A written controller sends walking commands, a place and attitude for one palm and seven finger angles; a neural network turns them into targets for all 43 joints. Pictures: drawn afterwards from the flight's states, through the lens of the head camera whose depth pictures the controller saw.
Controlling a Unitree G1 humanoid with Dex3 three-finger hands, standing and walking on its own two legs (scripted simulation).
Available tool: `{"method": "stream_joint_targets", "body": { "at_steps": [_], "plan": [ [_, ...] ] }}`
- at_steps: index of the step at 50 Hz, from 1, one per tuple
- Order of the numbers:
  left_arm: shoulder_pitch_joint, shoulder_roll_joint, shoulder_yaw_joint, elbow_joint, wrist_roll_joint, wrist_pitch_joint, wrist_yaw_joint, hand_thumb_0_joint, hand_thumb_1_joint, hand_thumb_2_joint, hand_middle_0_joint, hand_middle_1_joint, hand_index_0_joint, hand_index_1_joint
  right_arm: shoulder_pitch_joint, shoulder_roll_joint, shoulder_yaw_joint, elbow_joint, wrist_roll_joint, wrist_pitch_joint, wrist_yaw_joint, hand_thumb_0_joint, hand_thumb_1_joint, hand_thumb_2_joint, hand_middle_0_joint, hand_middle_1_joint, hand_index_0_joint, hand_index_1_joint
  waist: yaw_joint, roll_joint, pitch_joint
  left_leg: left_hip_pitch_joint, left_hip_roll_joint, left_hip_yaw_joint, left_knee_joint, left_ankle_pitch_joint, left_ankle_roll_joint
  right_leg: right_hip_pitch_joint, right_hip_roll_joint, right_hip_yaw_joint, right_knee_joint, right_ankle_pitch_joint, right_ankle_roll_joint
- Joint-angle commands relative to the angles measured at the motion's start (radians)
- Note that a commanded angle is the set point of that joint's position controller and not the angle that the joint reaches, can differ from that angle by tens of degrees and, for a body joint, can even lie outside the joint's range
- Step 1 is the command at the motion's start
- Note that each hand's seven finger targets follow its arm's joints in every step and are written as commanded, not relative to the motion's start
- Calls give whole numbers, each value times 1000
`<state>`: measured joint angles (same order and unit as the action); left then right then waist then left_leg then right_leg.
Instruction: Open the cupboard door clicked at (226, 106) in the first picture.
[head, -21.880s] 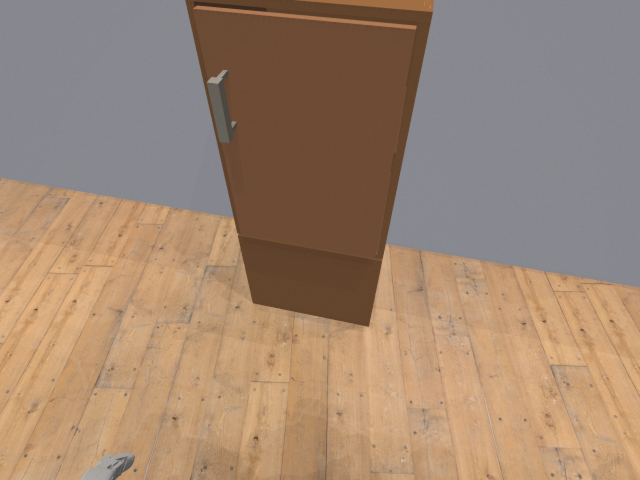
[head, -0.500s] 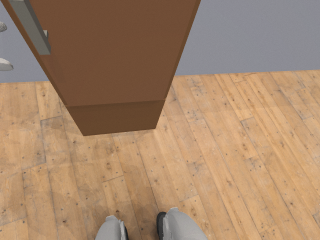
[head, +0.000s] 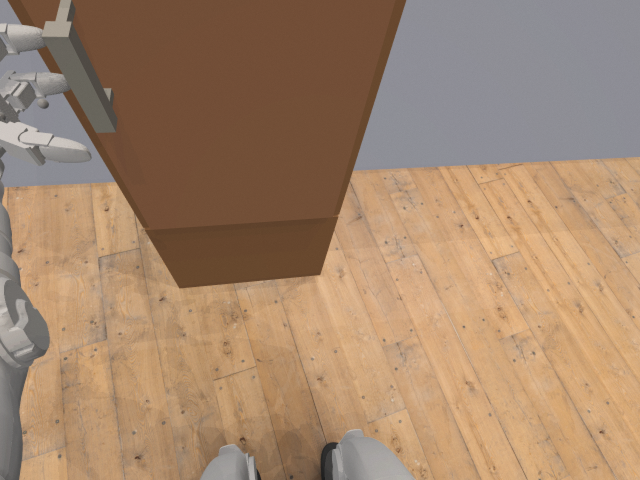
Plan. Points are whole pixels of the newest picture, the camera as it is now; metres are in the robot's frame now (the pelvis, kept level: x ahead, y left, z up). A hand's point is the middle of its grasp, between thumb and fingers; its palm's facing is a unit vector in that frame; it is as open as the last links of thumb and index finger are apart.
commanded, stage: slide the fingers in behind the handle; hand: left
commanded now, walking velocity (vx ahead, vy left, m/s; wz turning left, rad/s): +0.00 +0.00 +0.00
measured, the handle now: (87, 70) +0.58 +0.22 +0.11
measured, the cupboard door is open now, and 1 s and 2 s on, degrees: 0 0 0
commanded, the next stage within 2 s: close the thumb around the handle in 0.92 s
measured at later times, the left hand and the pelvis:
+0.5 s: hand (84, 101) +0.53 +0.22 +0.12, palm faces +0.01 -1.00 +0.01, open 14.0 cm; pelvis -0.01 -0.01 +0.00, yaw +0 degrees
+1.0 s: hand (86, 103) +0.52 +0.21 +0.12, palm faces +0.03 -1.00 +0.00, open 14.0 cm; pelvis +0.00 +0.00 +0.00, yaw +0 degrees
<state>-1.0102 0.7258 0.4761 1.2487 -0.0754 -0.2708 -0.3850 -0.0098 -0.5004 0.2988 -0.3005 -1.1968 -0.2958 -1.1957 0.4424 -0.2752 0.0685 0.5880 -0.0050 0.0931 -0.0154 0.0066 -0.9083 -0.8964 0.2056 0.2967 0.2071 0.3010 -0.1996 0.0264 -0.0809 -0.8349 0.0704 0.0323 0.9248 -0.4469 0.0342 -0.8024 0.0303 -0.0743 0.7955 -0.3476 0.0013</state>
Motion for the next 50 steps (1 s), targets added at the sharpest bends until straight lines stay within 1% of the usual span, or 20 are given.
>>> {"method": "stream_joint_targets", "body": {
  "at_steps": [1,7,10,12,14,17,20,21,23,25,28,29,31,35,36,38,42,46,48,50],
  "plan": [
    [-437,236,5,-239,-47,-81,-12,0,-500,300,-300,-1200,-300,-1200,201,-204,-79,-26,-5,-12,-17,0,-900,-900,200,300,200,300,-9,169,-483,406,-24,-84,-77,553,-6,167,38,28,-50,370,-15],
    [-437,246,2,-198,-34,-67,5,0,-500,300,-300,-1200,-300,-1200,189,-202,-75,-23,-2,-15,-20,0,-900,-900,200,300,200,300,-5,153,-436,335,-33,-74,-92,454,1,183,31,36,-58,332,-12],
    [-474,262,2,-171,-25,-61,24,0,-500,300,-300,-1200,-300,-1200,185,-203,-72,-21,0,-23,-23,0,-900,-900,200,300,200,300,-24,122,-393,266,-37,-63,-92,373,10,190,28,49,-69,292,-5],
    [-489,304,26,-183,-12,-76,35,0,-500,300,-300,-1200,-300,-1200,188,-204,-71,-23,0,-25,-26,0,-900,-900,200,300,200,300,-11,140,-427,273,-39,-70,-94,379,7,207,26,51,-58,295,-10],
    [-538,244,-17,-237,-12,-96,41,0,-500,300,-300,-1200,-300,-1200,188,-197,-74,-20,-6,-34,-21,0,-900,-900,200,300,200,300,-19,205,-478,340,-37,-75,-87,413,0,176,27,47,-54,298,-11],
    [-495,239,-2,-245,-20,-114,42,0,-500,300,-300,-1200,-300,-1200,195,-199,-80,-12,-8,-36,-16,0,-900,-900,200,300,200,300,-8,218,-542,409,-30,-84,-78,482,-8,163,32,39,-45,320,-14],
    [-506,182,-36,-206,-29,-84,39,0,-500,300,-300,-1200,-300,-1200,194,-199,-79,-8,-5,-35,-14,0,-900,-900,200,300,200,300,-24,172,-484,367,-31,-81,-91,438,-4,167,31,33,-54,305,-10],
    [-474,192,-18,-185,-29,-75,42,0,-500,300,-300,-1200,-300,-1200,201,-201,-80,-11,-6,-35,-14,0,-900,-900,200,300,200,300,-13,164,-477,358,-33,-80,-89,446,-1,169,32,33,-54,310,-15],
    [-489,186,-37,-175,-20,-55,52,0,-500,300,-300,-1200,-300,-1200,199,-201,-77,-8,-4,-33,-15,0,-900,-900,200,300,200,300,-25,157,-444,336,-32,-77,-95,422,1,154,29,35,-61,298,-9],
    [-482,225,-8,-154,-10,-49,71,0,-500,300,-300,-1200,-300,-1200,204,-203,-76,-12,-6,-34,-15,0,-900,-900,200,300,200,300,-22,114,-407,283,-34,-72,-100,383,6,172,28,40,-66,283,-7],
    [-501,253,21,-233,0,-88,93,0,-500,300,-300,-1200,-300,-1200,209,-197,-79,-22,-12,-39,-11,0,-900,-900,200,300,200,300,-2,169,-499,336,-36,-72,-94,459,-1,211,29,43,-48,346,-12],
    [-474,253,29,-232,0,-99,96,0,-500,300,-300,-1200,-300,-1200,211,-196,-80,-23,-13,-39,-8,0,-900,-900,200,300,200,300,6,152,-514,338,-36,-71,-89,478,-2,221,31,43,-43,361,-14],
    [-463,262,37,-219,-2,-113,95,0,-500,300,-300,-1200,-300,-1200,213,-198,-79,-19,-13,-37,-6,0,-900,-900,200,300,200,300,1,141,-486,327,-34,-72,-86,473,0,214,32,43,-42,357,-15],
    [-466,210,-4,-213,-10,-103,73,0,-500,300,-300,-1200,-300,-1200,206,-198,-83,-16,-7,-35,-6,0,-900,-900,200,300,200,300,-9,148,-483,341,-34,-66,-96,450,-1,208,31,44,-53,344,-10],
    [-456,225,12,-225,-12,-105,69,0,-500,300,-300,-1200,-300,-1200,209,-199,-84,-17,-8,-35,-8,0,-900,-900,200,300,200,300,1,169,-496,364,-33,-71,-94,475,-3,205,32,40,-49,352,-15],
    [-469,181,-24,-242,-15,-102,62,0,-500,300,-300,-1200,-300,-1200,204,-194,-85,-13,-7,-33,-7,0,-900,-900,200,300,200,300,-4,198,-502,404,-30,-76,-94,503,-9,173,32,34,-50,348,-14],
    [-449,148,-33,-206,-29,-87,64,0,-500,300,-300,-1200,-300,-1200,206,-197,-87,-4,-7,-31,-9,0,-900,-900,200,300,200,300,-13,144,-444,391,-26,-84,-100,490,-8,146,34,26,-58,322,-13],
    [-477,121,-48,-221,-25,-91,84,0,-500,300,-300,-1200,-300,-1200,206,-195,-88,-2,-11,-36,-7,0,-900,-900,200,300,200,300,-16,165,-439,410,-28,-92,-101,490,-10,121,33,23,-57,300,-17],
    [-477,145,-36,-211,-13,-96,97,0,-500,300,-300,-1200,-300,-1200,203,-194,-87,3,-12,-35,-7,0,-900,-900,200,300,200,300,-12,178,-438,406,-26,-94,-98,498,-15,114,30,26,-53,300,-15],
    [-493,113,-61,-205,-10,-96,105,0,-500,300,-300,-1200,-300,-1200,199,-193,-87,3,-12,-37,-4,0,-900,-900,200,300,200,300,-24,156,-417,392,-27,-96,-101,462,-15,102,30,22,-55,275,-13]
  ]
}}
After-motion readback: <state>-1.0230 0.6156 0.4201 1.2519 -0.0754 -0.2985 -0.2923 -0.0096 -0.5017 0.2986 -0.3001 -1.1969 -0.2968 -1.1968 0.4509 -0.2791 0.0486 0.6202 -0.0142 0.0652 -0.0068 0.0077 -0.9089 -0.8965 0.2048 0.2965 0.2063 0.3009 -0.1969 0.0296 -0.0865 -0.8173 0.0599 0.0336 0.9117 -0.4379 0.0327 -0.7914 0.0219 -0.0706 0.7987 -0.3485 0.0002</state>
